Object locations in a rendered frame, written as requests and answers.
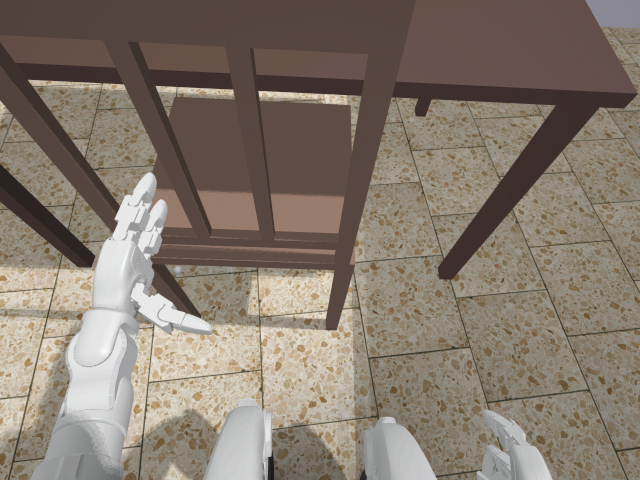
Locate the right robot hand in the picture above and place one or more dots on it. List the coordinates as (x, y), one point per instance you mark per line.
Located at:
(525, 461)

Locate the table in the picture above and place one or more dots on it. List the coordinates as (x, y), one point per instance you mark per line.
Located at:
(546, 52)

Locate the robot thigh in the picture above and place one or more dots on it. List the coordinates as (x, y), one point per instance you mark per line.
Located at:
(392, 453)
(245, 440)

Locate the left robot forearm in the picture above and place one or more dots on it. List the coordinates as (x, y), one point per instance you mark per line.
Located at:
(89, 433)

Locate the left robot thigh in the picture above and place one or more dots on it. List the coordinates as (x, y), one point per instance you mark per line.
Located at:
(245, 440)

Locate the left robot hand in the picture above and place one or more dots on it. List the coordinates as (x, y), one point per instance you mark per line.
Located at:
(125, 258)

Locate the chair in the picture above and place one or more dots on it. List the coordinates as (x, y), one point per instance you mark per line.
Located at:
(247, 183)

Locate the right robot thigh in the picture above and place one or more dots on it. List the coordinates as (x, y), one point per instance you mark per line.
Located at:
(392, 453)

